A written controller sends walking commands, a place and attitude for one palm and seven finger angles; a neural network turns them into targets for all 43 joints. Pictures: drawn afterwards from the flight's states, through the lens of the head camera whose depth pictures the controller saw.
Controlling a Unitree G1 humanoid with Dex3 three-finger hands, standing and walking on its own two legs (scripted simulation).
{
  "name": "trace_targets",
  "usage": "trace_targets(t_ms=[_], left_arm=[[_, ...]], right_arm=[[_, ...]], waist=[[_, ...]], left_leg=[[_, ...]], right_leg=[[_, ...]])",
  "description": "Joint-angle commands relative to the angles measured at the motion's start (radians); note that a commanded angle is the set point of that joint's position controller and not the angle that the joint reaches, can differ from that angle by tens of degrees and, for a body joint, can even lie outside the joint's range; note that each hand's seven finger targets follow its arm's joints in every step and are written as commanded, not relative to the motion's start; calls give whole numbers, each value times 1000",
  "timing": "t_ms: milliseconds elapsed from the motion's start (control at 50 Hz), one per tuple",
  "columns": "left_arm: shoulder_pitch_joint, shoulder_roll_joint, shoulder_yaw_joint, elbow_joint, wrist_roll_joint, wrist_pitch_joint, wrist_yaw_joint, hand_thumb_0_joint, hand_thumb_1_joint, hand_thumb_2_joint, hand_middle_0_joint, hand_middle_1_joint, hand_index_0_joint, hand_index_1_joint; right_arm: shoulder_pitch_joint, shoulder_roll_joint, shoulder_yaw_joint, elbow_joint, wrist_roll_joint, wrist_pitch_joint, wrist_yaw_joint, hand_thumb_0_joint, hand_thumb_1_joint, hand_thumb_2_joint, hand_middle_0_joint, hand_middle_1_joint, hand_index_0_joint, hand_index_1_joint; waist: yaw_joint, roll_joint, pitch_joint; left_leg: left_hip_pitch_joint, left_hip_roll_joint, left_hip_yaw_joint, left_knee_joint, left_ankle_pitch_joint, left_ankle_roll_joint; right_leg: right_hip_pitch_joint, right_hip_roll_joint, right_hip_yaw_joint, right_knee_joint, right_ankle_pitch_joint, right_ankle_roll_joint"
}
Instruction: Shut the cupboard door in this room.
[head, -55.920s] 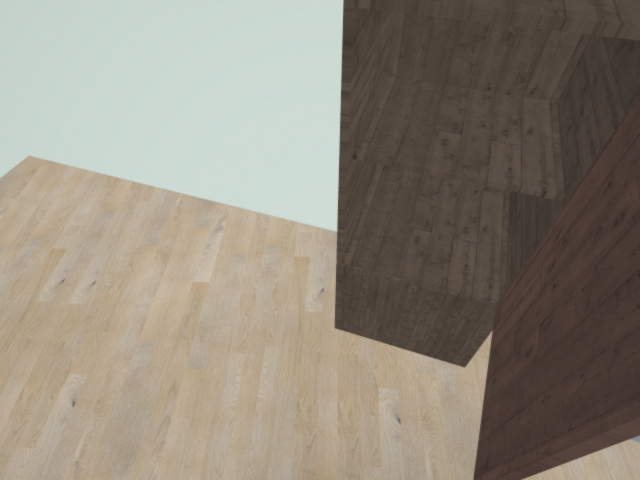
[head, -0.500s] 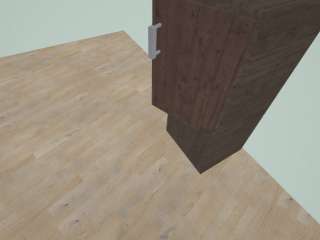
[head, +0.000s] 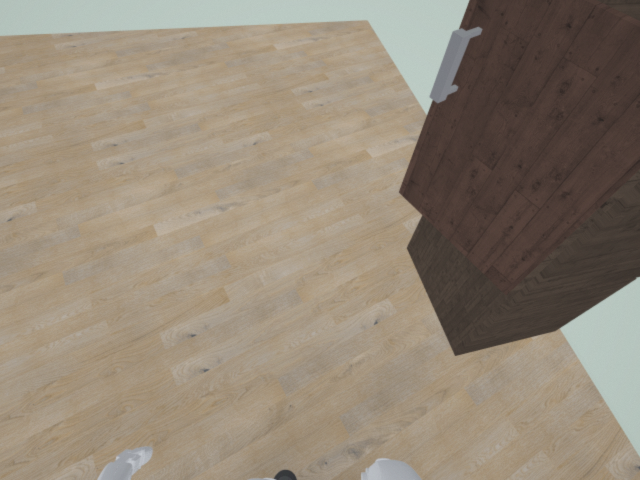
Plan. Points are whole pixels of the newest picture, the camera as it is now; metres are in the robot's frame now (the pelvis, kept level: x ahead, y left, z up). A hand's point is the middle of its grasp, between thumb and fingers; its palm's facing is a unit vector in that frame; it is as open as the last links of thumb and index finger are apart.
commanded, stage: walk to a spot facing it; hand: left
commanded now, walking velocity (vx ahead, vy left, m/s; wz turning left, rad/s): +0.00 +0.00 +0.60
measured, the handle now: (456, 65) +0.81 -0.24 +0.07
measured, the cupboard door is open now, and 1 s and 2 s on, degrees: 21 21 21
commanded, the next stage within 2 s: turn to face it in 1.72 s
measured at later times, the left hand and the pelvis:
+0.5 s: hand out of the picture -0.01 +0.15 -0.16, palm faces +0.32 -0.90 -0.29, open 7.4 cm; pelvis +0.00 -0.06 +0.00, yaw +20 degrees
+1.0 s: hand out of the picture -0.02 +0.23 -0.16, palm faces +0.59 -0.78 -0.22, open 7.4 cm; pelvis +0.02 +0.00 +0.00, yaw +37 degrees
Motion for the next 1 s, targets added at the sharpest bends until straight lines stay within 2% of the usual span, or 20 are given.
trace_targets(t_ms=[0,120,160,200,220,240,260,280,320,360,420,500,600,640,660,680,700,740,780,980], left_arm=[[28,68,7,-78,-2,-11,6,0,900,900,-200,-300,-200,-300],[50,78,-1,-95,-11,-11,13,0,900,900,-200,-300,-200,-300],[105,91,1,-84,-12,-13,14,0,900,900,-200,-300,-200,-300],[194,117,14,-63,-14,-17,19,0,900,900,-200,-300,-200,-300],[205,184,27,-71,-1,-26,24,0,900,900,-200,-300,-200,-300],[142,231,30,-98,11,-27,30,0,900,900,-200,-300,-200,-300],[34,204,16,-122,-3,-20,37,0,900,900,-200,-300,-200,-300],[-43,169,9,-143,-4,-23,35,0,900,900,-200,-300,-200,-300],[-19,94,-1,-127,-9,-44,31,0,900,900,-200,-300,-200,-300],[61,98,2,-102,-8,-55,31,0,900,900,-200,-300,-200,-300],[188,120,16,-71,-7,-61,33,0,900,900,-200,-300,-200,-300],[252,135,26,-56,-2,-54,29,0,900,900,-200,-300,-200,-300],[213,152,37,-70,2,-46,24,0,900,900,-200,-300,-200,-300],[193,140,34,-80,-14,-43,20,0,900,900,-200,-300,-200,-300],[209,82,20,-109,-20,-39,12,0,900,900,-200,-300,-200,-300],[140,32,-4,-148,-20,-33,15,0,900,900,-200,-300,-200,-300],[112,59,4,-162,-13,-21,22,0,900,900,-200,-300,-200,-300],[62,58,13,-136,-7,-17,13,0,900,900,-200,-300,-200,-300],[73,63,17,-119,-1,-18,-9,0,900,900,-200,-300,-200,-300],[-44,55,3,-161,-3,-50,-39,0,900,900,-200,-300,-200,-300]], right_arm=[[77,-216,-61,-47,-3,0,-10,0,-900,-900,200,300,200,300],[26,-235,-74,-73,-8,18,-3,0,-900,-900,200,300,200,300],[1,-235,-79,-84,-5,20,-1,0,-900,-900,200,300,200,300],[-48,-205,-80,-100,7,28,6,0,-900,-900,200,300,200,300],[-31,-154,-79,-104,17,32,13,0,-900,-900,200,300,200,300],[-7,-123,-80,-117,12,26,11,0,-900,-900,200,300,200,300],[5,-191,-91,-105,-4,29,16,0,-900,-900,200,300,200,300],[51,-164,-87,-101,-9,37,26,0,-900,-900,200,300,200,300],[38,-148,-75,-79,-4,34,38,0,-900,-900,200,300,200,300],[-2,-127,-62,-104,7,30,44,0,-900,-900,200,300,200,300],[-84,-106,-45,-127,10,28,41,0,-900,-900,200,300,200,300],[-153,-91,-32,-138,12,30,43,0,-900,-900,200,300,200,300],[-115,-93,-33,-133,18,18,42,0,-900,-900,200,300,200,300],[6,-144,-45,-101,11,5,40,0,-900,-900,200,300,200,300],[55,-254,-72,-94,2,-4,36,0,-900,-900,200,300,200,300],[131,-319,-88,-79,10,1,22,0,-900,-900,200,300,200,300],[128,-294,-78,-72,8,10,16,0,-900,-900,200,300,200,300],[33,-242,-58,-102,-5,2,0,0,-900,-900,200,300,200,300],[-23,-218,-45,-115,-6,-9,-2,0,-900,-900,200,300,200,300],[79,-220,-53,-81,-3,-42,5,0,-900,-900,200,300,200,300]], waist=[[-2,164,-144],[11,191,-143],[32,190,-158],[78,140,-144],[81,-68,-139],[67,-278,-91],[15,-159,-39],[-37,-107,-32],[-33,-142,-24],[-5,-126,-58],[56,-155,-111],[86,-202,-77],[53,-225,-92],[-20,-101,-165],[-37,194,-230],[-75,332,-263],[-66,197,-242],[-38,236,-128],[-4,206,-58],[-14,159,-31]], left_leg=[[236,248,-364,-145,3,53],[140,218,-434,-123,-33,64],[95,181,-429,-103,-36,43],[-106,120,-360,-60,-203,-16],[-242,22,-228,148,-362,-78],[-330,-100,-35,507,-418,-138],[-268,-19,-62,702,-419,-122],[-245,0,-33,795,-374,-115],[-273,54,6,832,-275,-128],[-289,57,45,774,-274,-140],[-285,74,89,642,-317,-145],[-231,82,142,506,-344,-135],[-53,65,202,256,-288,-108],[228,87,164,20,-8,-86],[441,336,-150,-5,295,14],[474,497,-344,0,762,144],[403,504,-256,4,629,168],[242,382,-239,-58,210,114],[175,319,-216,-120,-46,78],[206,271,-291,-193,-262,119]], right_leg=[[-74,12,5,-61,-27,11],[82,58,6,-268,-69,-10],[192,85,-3,-403,-34,-21],[419,59,0,-604,64,-42],[488,-125,207,-765,-91,-102],[379,-406,523,-888,-217,-228],[200,-434,432,-859,-169,-254],[152,-377,331,-822,-110,-255],[254,-244,157,-713,206,-217],[370,-236,67,-640,505,-198],[528,-262,24,-569,756,-193],[530,-280,-25,-547,837,-184],[465,-295,-92,-471,810,-161],[323,-259,-174,-268,647,-92],[48,-132,-225,-41,126,-19],[-96,-63,-143,120,-347,0],[-76,-94,-60,161,-320,-20],[-91,-95,-43,152,-191,-12],[-113,-82,-44,148,-79,-5],[-128,-42,-52,-179,25,11]])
